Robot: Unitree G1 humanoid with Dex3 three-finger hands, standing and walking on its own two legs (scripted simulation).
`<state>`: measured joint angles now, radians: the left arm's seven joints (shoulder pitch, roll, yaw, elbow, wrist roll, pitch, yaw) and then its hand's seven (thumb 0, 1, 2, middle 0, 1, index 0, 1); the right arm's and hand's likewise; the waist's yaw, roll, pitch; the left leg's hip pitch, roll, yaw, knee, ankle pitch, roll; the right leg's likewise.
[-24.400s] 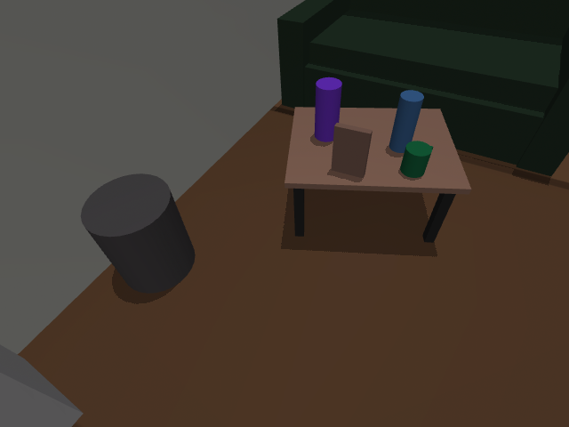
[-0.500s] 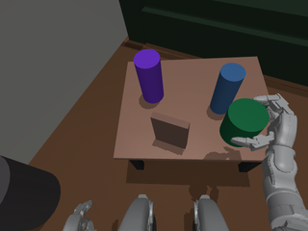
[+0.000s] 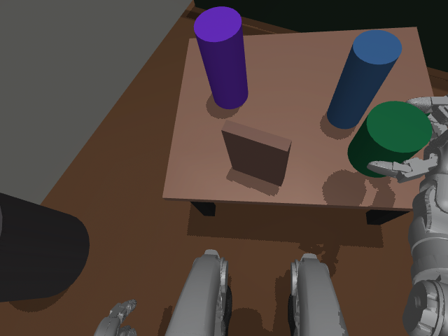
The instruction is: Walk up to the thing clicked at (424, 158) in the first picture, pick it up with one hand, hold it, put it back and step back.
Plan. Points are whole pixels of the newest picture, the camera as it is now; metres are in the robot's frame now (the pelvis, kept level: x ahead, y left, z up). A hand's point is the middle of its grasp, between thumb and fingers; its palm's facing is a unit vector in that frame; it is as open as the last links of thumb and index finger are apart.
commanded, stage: crouch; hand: right
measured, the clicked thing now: (392, 136) +0.45 -0.24 -0.02
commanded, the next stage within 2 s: lower in 0.22 s
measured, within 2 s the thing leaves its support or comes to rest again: rests again in 1.32 s
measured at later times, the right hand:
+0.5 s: hand (398, 141) +0.46 -0.26 -0.06, palm faces +0.31 +0.95 +0.00, open 12.0 cm
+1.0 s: hand (386, 153) +0.47 -0.27 -0.12, palm faces +0.30 +0.95 -0.02, open 12.0 cm
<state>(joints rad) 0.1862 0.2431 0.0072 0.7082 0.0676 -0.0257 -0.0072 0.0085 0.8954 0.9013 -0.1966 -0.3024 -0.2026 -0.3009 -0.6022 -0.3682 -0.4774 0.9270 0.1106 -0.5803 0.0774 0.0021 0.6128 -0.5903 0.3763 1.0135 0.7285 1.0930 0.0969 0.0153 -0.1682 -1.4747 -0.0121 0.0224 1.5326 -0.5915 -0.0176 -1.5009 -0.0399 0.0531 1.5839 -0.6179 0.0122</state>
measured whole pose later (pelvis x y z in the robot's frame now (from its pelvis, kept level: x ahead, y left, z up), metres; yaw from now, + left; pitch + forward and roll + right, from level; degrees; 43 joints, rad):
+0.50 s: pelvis -0.01 +0.00 -0.05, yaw +1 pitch +35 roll +4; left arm 0.16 0.25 -0.01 0.69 0.08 -0.02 -0.01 0.01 0.89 0.90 -0.20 -0.30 -0.20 -0.30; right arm -0.70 -0.43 -0.52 1.00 0.11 -0.56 0.12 0.00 0.61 -0.59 0.39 0.98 0.74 1.07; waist 0.11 0.00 -0.19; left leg -1.67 -0.01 0.02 1.70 -0.63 -0.02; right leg -1.70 -0.04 0.06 1.76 -0.66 0.01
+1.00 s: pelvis -0.02 +0.00 -0.11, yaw +1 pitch +36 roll +4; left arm 0.14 0.27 -0.01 0.68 0.08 0.01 -0.02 0.01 0.89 0.90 -0.20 -0.30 -0.20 -0.31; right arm -0.77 -0.47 -0.55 0.98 0.08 -0.52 0.13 0.00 0.61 -0.59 0.38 1.01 0.73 1.09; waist 0.12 0.00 -0.16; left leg -1.88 -0.01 0.02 1.92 -0.66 -0.03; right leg -1.92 -0.02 0.07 1.98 -0.69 0.01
